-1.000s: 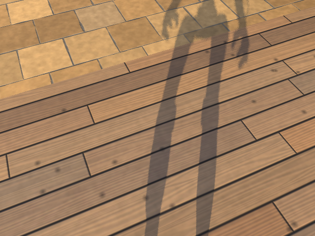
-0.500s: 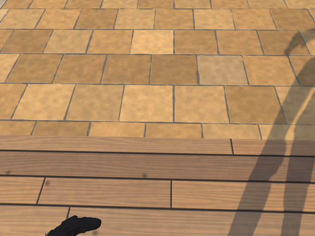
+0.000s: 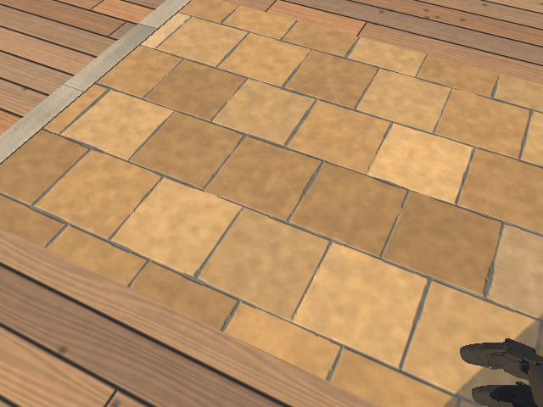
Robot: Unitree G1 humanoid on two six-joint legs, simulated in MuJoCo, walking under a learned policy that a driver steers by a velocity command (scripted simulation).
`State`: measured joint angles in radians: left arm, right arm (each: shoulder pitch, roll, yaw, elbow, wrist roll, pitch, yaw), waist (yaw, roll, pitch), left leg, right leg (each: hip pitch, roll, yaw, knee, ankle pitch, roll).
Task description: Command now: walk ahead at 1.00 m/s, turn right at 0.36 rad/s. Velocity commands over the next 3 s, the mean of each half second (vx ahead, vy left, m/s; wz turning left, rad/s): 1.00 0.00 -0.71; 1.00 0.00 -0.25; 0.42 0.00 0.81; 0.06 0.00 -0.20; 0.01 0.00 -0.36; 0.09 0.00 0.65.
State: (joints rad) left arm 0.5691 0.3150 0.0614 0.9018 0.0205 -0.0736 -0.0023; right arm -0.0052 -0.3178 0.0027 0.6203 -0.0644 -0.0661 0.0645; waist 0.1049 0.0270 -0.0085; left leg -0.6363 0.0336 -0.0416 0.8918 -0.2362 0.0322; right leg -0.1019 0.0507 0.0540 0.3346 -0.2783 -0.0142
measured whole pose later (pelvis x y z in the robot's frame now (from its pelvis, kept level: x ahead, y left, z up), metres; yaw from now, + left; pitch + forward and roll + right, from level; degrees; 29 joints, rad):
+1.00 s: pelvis +0.89 -0.24 -0.03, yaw -28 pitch +1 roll -1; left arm 0.44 0.32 0.04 0.87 0.05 -0.08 0.02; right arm 0.10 -0.28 0.01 0.69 -0.01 -0.05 0.05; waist 0.04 0.00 0.03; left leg -0.56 -0.03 0.11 0.54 -0.02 0.15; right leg 0.28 0.12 -0.05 0.28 -0.43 -0.09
